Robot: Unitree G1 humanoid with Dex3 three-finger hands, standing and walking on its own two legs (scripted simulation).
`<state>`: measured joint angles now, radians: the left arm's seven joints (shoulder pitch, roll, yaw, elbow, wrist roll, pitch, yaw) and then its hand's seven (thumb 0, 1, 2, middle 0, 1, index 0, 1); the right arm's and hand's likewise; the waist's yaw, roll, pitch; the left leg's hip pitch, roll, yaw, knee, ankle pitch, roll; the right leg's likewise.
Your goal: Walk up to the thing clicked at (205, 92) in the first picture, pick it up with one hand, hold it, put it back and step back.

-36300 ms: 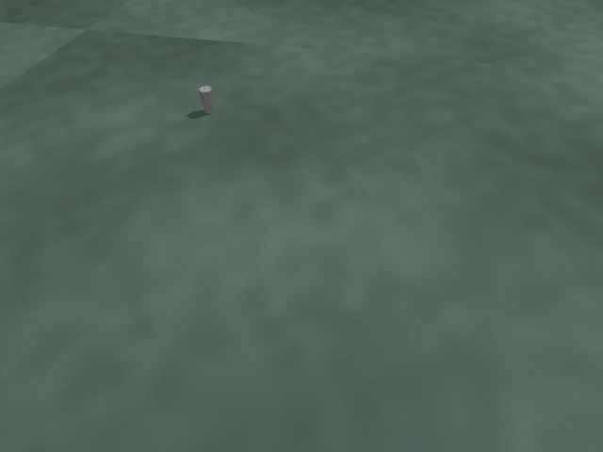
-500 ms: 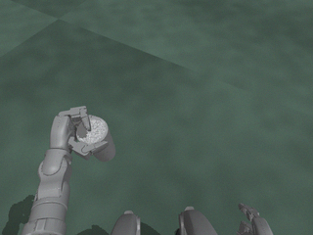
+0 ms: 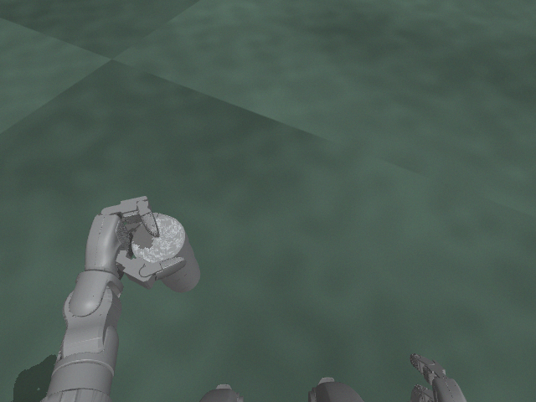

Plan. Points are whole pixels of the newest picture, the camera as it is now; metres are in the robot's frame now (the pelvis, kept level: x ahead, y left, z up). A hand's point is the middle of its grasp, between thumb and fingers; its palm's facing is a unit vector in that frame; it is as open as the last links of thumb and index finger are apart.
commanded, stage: hold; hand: left
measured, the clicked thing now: (172, 259) +0.35 +0.16 -0.02
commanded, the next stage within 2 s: crouch in 0.44 s
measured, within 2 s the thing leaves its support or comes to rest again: neither
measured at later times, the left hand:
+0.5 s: hand (159, 237) +0.33 +0.16 +0.07, palm faces -0.06 -1.00 +0.00, open 7.5 cm
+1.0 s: hand (181, 258) +0.37 +0.16 -0.06, palm faces -0.06 -1.00 +0.01, open 7.1 cm
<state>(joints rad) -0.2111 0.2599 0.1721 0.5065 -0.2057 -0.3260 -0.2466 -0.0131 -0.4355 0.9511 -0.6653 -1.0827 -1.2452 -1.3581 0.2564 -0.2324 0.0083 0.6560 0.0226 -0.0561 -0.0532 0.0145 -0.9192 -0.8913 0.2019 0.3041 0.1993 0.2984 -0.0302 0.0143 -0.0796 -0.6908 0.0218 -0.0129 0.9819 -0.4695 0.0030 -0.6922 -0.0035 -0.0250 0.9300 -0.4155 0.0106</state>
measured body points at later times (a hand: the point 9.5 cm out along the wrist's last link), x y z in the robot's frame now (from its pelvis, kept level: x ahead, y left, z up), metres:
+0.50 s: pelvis +0.01 -0.01 +0.01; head +0.04 -0.01 +0.46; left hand +0.33 +0.21 +0.07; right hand +0.14 -0.26 -0.09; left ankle +0.01 +0.11 -0.68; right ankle +0.03 -0.13 -0.68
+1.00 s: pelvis -0.03 -0.01 -0.07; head +0.09 +0.02 +0.37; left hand +0.36 +0.21 -0.06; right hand +0.10 -0.27 -0.17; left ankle +0.01 +0.11 -0.68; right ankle +0.03 -0.13 -0.68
